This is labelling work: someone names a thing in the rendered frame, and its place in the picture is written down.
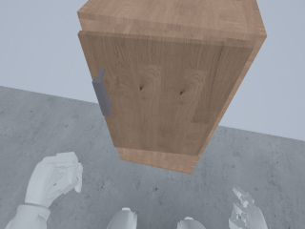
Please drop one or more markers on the robot thigh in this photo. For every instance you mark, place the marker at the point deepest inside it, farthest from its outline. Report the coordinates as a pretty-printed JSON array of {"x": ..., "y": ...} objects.
[
  {"x": 189, "y": 224},
  {"x": 123, "y": 219}
]

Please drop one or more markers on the robot right hand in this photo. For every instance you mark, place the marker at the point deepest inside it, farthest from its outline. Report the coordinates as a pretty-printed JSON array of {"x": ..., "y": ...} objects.
[{"x": 251, "y": 217}]

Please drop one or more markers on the robot left hand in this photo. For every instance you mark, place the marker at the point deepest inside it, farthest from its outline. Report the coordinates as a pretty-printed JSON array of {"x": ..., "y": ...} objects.
[{"x": 62, "y": 169}]

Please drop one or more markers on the robot left forearm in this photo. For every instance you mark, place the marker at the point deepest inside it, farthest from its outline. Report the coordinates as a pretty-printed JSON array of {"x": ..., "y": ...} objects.
[{"x": 30, "y": 216}]

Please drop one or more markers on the cupboard door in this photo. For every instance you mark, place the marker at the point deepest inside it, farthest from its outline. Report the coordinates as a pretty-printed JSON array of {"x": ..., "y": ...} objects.
[{"x": 166, "y": 92}]

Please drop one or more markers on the left robot thigh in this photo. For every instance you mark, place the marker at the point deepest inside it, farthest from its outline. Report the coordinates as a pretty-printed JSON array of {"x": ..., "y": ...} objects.
[{"x": 123, "y": 219}]

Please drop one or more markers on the right robot thigh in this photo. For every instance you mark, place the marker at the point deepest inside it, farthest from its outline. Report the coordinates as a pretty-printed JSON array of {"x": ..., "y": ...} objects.
[{"x": 189, "y": 224}]

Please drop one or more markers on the handle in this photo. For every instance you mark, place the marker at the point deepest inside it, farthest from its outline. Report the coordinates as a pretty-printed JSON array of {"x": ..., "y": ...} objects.
[{"x": 101, "y": 93}]

